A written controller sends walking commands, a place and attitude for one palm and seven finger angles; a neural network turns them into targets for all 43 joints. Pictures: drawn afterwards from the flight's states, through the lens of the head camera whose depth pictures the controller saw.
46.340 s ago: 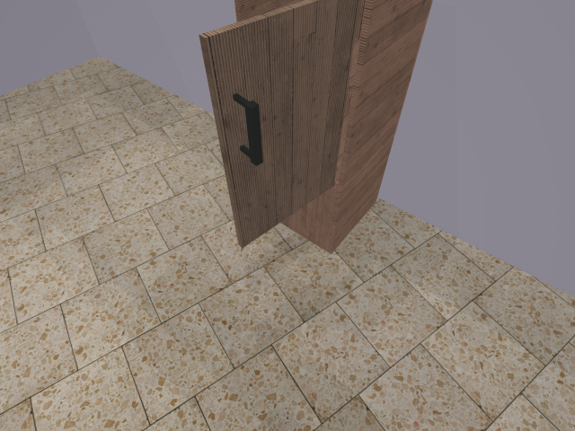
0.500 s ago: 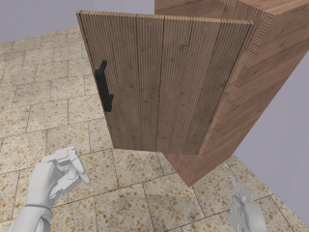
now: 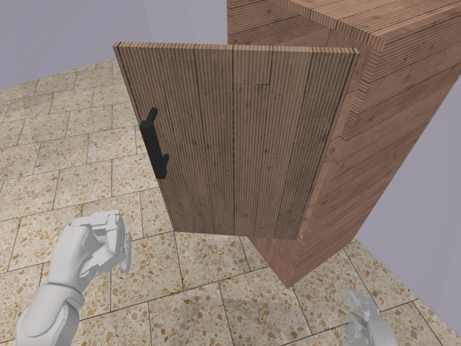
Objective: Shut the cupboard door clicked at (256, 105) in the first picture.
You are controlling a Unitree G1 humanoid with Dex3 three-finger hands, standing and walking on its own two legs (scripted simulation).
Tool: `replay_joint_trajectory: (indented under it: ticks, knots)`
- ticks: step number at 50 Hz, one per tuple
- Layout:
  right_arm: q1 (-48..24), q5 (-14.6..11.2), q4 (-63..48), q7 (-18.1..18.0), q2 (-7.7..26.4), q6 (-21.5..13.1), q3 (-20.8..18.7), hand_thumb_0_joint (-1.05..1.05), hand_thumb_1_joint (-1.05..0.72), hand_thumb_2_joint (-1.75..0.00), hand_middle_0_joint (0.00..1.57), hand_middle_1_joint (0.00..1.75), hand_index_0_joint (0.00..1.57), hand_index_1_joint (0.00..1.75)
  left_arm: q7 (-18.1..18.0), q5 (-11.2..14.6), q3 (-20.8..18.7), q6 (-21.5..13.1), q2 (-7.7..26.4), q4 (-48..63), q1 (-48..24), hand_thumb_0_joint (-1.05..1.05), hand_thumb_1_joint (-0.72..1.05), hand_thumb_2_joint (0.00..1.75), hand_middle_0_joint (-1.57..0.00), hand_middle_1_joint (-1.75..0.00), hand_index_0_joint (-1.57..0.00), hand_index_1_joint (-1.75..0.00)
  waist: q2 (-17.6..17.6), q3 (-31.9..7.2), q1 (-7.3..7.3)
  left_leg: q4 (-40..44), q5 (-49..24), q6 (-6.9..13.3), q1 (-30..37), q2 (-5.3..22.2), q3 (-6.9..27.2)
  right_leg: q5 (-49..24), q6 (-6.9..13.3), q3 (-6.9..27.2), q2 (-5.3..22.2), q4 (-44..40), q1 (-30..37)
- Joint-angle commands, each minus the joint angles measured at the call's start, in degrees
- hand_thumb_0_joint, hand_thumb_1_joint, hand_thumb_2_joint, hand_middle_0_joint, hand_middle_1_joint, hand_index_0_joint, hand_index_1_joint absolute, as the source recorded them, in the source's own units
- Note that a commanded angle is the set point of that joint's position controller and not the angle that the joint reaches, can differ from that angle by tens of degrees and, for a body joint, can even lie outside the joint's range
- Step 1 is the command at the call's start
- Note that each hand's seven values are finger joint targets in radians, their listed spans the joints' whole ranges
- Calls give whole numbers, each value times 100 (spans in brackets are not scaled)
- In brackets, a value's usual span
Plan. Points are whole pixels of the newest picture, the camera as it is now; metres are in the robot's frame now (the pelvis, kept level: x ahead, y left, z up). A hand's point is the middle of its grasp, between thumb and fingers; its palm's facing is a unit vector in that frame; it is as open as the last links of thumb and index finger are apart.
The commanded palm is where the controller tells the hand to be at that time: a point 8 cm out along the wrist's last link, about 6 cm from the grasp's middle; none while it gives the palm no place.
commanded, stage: raise the hand and make a fist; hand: left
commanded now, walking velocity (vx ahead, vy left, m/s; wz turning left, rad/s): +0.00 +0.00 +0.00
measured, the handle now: (157, 145) +0.46 +0.19 +0.09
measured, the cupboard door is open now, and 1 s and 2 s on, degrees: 52 52 52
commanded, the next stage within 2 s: bring the fist close to the handle in 0.22 s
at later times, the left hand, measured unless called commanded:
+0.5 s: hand (121, 249) +0.23 +0.18 +0.10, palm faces +0.03 -1.00 -0.05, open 3.1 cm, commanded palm +0.22 +0.23 +0.10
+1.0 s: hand (142, 210) +0.30 +0.17 +0.10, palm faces -0.02 -1.00 -0.05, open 3.1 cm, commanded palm +0.29 +0.22 +0.10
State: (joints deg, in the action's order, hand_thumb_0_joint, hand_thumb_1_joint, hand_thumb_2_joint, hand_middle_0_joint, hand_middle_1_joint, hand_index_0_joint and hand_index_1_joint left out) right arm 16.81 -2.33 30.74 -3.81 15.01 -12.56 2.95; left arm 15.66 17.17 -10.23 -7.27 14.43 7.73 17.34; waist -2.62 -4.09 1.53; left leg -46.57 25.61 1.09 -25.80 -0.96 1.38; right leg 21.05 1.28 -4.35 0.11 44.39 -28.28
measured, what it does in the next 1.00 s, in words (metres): stands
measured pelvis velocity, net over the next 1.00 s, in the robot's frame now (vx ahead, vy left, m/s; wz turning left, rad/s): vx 0.00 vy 0.00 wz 0.00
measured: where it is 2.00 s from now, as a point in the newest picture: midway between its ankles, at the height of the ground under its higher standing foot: outside the picture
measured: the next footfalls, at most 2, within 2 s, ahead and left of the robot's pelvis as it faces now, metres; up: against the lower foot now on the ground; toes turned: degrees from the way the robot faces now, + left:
none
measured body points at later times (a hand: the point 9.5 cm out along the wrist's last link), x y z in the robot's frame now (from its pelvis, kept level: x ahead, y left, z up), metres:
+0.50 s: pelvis -0.01 -0.01 +0.00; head +0.00 -0.01 +0.45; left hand +0.22 +0.24 +0.11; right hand +0.16 -0.23 -0.07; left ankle -0.02 +0.11 -0.71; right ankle +0.02 -0.11 -0.71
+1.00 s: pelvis +0.00 +0.00 +0.00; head +0.03 -0.01 +0.45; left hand +0.30 +0.23 +0.10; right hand +0.16 -0.23 -0.08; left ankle -0.02 +0.11 -0.71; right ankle +0.02 -0.11 -0.71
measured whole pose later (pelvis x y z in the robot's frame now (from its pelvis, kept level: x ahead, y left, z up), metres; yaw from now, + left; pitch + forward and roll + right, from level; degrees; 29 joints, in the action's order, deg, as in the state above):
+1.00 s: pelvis +0.00 +0.00 +0.00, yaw +0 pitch +5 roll -1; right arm 15.1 -1.9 33.8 -3.9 14.7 -11.9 2.6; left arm 11.0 12.8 -8.3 -8.2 13.8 -8.6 -2.3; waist -1.9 -2.3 0.7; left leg -44.4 24.0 1.4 -25.5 -1.5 0.8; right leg 19.7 1.0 -3.7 0.6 42.9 -28.4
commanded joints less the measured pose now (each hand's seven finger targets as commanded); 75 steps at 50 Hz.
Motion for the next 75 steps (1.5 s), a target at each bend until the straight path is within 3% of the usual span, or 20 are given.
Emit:
replay_joint_trajectory:
  ticks: [1,3,7,12,15,18,24,27,32,38,42,43,46,48,54,57,62,66,71,75]
  knots:
    - [-540,10,-1091,-101,585,-376,-299,0,-90,-90,20,30,20,30,-130,35,-683,-286,1008,1476,-468,0,90,90,-130,-150,-130,-150,172,-909,106,788,-1552,-8,-113,-38,58,-1147,-4,313,94,-648,1126]
    - [-536,59,-1022,-90,546,-396,-281,0,-90,-90,20,30,20,30,-373,76,-968,-570,1205,1773,-601,0,90,90,-130,-150,-130,-150,150,-1014,150,793,-1609,-28,-97,-27,68,-1199,9,307,62,-591,1225]
    - [-518,58,-868,-35,502,-465,-269,0,-90,-90,20,30,20,30,-524,88,-636,-993,743,1541,-608,0,90,90,-130,-150,-130,-150,-113,-698,20,774,-1433,-63,-117,-33,35,-1085,19,272,27,-572,926]
    - [-487,-22,-870,-68,643,-472,-299,0,-90,-90,20,30,20,30,-104,-1,-67,-591,516,780,-336,0,90,90,-130,-150,-130,-150,219,-230,-103,739,-875,-4,-385,-44,22,-275,-23,493,112,-918,703]
    - [-549,-29,-976,-118,655,-452,-315,0,-90,-90,20,30,20,30,24,30,-290,-342,782,912,-374,0,90,90,-130,-150,-130,-150,455,-399,-24,686,-850,31,-426,-51,8,-25,-64,688,202,-1058,865]
    - [-609,13,-930,-165,620,-464,-279,0,-90,-90,20,30,20,30,-209,57,-602,-517,1089,1434,-1222,0,90,90,-130,-150,-130,-150,384,-594,-77,693,-881,30,-314,-38,40,65,-72,665,175,-1021,910]
    - [-590,24,-626,-138,576,-518,-244,0,-90,-90,20,30,20,30,-508,-30,-524,-904,861,695,-1918,0,90,90,-130,-150,-130,-150,182,-529,-191,773,-743,-1,-265,-19,82,33,-39,471,93,-869,665]
    - [-543,-10,-638,-132,629,-530,-251,0,-90,-90,20,30,20,30,-280,-118,-72,-646,581,248,-1840,0,90,90,-130,-150,-130,-150,-209,-575,-146,871,-891,-13,-146,-37,97,-411,5,354,84,-776,693]
    - [-489,-23,-757,-159,674,-448,-293,0,-90,-90,20,30,20,30,-150,-110,-225,-179,747,178,-2013,0,90,90,-130,-150,-130,-150,226,-974,-26,942,-1431,-10,-20,-14,104,-1117,-13,246,79,-683,1044]
    - [-512,83,-680,-80,592,-352,-291,0,-90,-90,20,30,20,30,-651,-117,-802,-571,1030,365,-2400,0,90,90,-130,-150,-130,-150,316,-1193,78,959,-1960,-66,64,7,40,-1682,3,222,48,-521,1276]
    - [-463,53,-599,-8,589,-299,-300,0,-90,-90,20,30,20,30,-615,-323,-193,-665,551,26,-2613,0,90,90,-130,-150,-130,-150,-130,-886,-104,976,-1877,-93,159,18,4,-1589,28,165,34,-524,906]
    - [-441,44,-573,-12,624,-277,-322,0,-90,-90,20,30,20,30,-584,-351,-147,-613,571,-159,-2661,0,90,90,-130,-150,-130,-150,124,-816,-174,943,-1790,-51,112,36,15,-1511,12,187,31,-585,865]
    - [-435,4,-539,-69,669,-237,-325,0,-90,-90,20,30,20,30,-448,-385,86,-449,513,-360,-3306,0,90,90,-130,-150,-130,-150,-57,-783,-269,980,-1471,-47,123,26,51,-1227,18,203,38,-656,741]
    - [-412,-4,-489,-125,703,-218,-339,0,-90,-90,20,30,20,30,-440,-359,-43,-382,694,-507,-3703,0,90,90,-130,-150,-130,-150,252,-880,-332,969,-1397,-22,136,45,85,-1125,0,206,34,-695,762]
    - [-436,63,-419,-129,633,-112,-311,0,-90,-90,20,30,20,30,-650,-322,-472,-513,929,-865,-4254,0,90,90,-130,-150,-130,-150,167,-1559,-133,976,-1915,-66,288,8,58,-1696,21,214,61,-542,1168]
    - [-368,67,-367,-68,622,-53,-334,0,-90,-90,20,30,20,30,-713,-402,-383,-569,819,-1181,-4378,0,90,90,-130,-150,-130,-150,-53,-1540,-128,947,-2273,-117,376,32,34,-2023,38,182,44,-471,1098]
    - [-245,23,-363,-9,678,114,-372,0,-90,-90,20,30,20,30,-620,-473,-134,-436,613,-1805,-4574,0,90,90,-130,-150,-130,-150,266,-1230,-248,974,-2143,-90,212,48,-20,-2042,14,183,33,-579,1001]
    - [-235,32,-371,-42,714,219,-398,0,-90,-90,20,30,20,30,-623,-429,-524,-503,1000,-1982,-5006,0,90,90,-130,-150,-130,-150,456,-1392,-214,980,-1972,-46,128,21,-57,-1999,9,274,47,-634,1186]
    - [-260,63,-425,-3,629,219,-411,0,-90,-90,20,30,20,30,-629,-427,-490,-891,939,-1512,-4804,0,90,90,-130,-150,-130,-150,-14,-1945,-96,949,-2538,-59,443,30,-101,-2529,39,306,36,-513,1493]
    - [-240,32,-337,9,665,248,-419,0,-90,-90,20,30,20,30,-605,-443,-257,-884,724,-1933,-4832,0,90,90,-130,-150,-130,-150,242,-1317,-251,1005,-2023,-34,201,38,-91,-2091,9,277,16,-641,1150]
